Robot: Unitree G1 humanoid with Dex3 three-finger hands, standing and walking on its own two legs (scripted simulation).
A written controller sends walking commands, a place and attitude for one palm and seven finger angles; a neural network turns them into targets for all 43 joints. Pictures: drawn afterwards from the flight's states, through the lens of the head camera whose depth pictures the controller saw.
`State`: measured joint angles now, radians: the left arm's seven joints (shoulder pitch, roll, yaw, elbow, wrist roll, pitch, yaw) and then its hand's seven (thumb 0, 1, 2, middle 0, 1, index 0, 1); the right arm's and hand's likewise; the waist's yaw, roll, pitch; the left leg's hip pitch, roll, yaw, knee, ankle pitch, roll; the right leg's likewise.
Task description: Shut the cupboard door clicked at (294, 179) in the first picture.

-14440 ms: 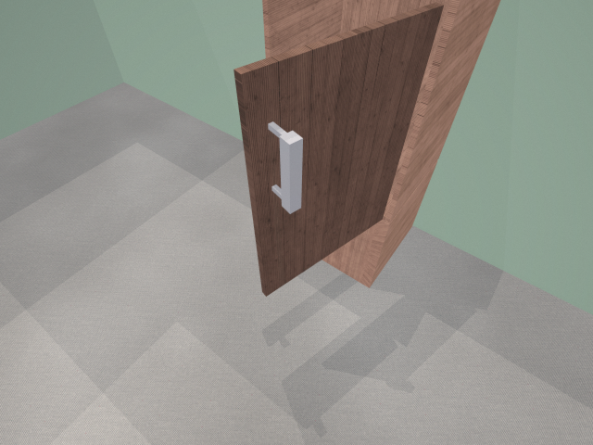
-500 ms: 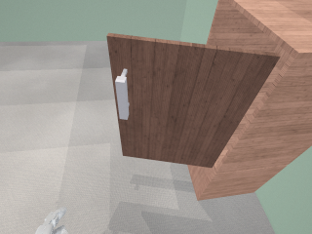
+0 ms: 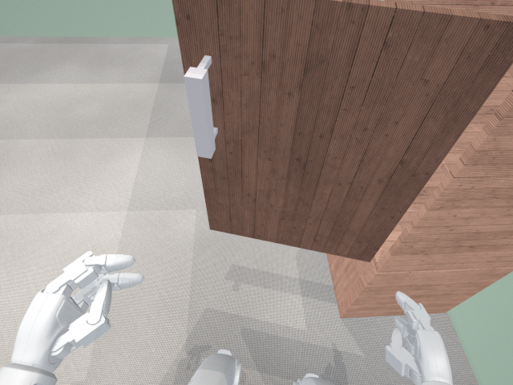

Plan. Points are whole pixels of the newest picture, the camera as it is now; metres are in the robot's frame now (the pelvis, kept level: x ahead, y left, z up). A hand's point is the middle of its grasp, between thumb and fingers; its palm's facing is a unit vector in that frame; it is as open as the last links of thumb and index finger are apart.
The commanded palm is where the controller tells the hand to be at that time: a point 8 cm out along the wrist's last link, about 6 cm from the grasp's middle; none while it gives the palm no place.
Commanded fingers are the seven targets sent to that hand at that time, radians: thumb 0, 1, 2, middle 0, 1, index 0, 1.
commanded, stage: raise the hand and make a fist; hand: left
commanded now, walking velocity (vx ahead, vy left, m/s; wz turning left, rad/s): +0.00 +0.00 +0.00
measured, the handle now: (206, 109) +0.49 +0.15 +0.16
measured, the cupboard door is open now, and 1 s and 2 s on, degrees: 75 75 75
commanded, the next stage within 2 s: bring the fist close to the handle in 1.32 s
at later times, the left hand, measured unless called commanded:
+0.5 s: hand (100, 272) +0.22 +0.23 +0.11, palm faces -0.06 -1.00 -0.05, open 3.3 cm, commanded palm +0.20 +0.28 +0.13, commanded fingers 0.00 0.90 0.90 -1.21 -1.40 -1.21 -1.40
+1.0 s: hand (99, 220) +0.26 +0.22 +0.16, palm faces -0.06 -1.00 -0.06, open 3.1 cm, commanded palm +0.23 +0.27 +0.17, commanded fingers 0.00 0.90 0.90 -1.30 -1.50 -1.30 -1.50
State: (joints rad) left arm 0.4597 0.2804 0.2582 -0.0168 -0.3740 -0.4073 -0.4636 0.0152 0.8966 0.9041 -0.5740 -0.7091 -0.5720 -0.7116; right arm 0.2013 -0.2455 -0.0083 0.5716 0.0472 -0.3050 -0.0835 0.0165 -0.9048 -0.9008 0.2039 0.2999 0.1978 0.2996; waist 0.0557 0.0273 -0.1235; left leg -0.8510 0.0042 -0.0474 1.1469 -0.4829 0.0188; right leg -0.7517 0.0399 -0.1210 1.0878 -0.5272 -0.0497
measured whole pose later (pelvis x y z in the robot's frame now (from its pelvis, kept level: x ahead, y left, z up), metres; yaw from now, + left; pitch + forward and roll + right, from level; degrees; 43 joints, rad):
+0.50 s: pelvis +0.02 +0.03 +0.03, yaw +0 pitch +8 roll -3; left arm 0.46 0.30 0.19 -0.14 -0.32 -0.26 -0.32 0.01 0.90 0.90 -1.03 -1.21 -1.03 -1.21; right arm 0.26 -0.25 0.02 0.54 0.06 -0.28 -0.07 0.02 -0.90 -0.90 0.20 0.30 0.20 0.30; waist 0.01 0.03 -0.12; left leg -0.66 -0.03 0.00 0.95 -0.43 0.06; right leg -0.56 0.01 -0.07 0.89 -0.46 0.00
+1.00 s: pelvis +0.03 +0.03 +0.06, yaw +0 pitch +3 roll -2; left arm 0.29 0.31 0.19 -0.14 -0.30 -0.07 -0.29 0.01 0.90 0.90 -1.29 -1.49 -1.29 -1.50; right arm 0.25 -0.25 0.06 0.57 0.06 -0.27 -0.07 0.02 -0.90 -0.90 0.21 0.30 0.20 0.30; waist 0.02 0.04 -0.09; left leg -0.45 -0.04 0.01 0.77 -0.37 0.07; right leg -0.36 0.00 -0.06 0.71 -0.39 0.01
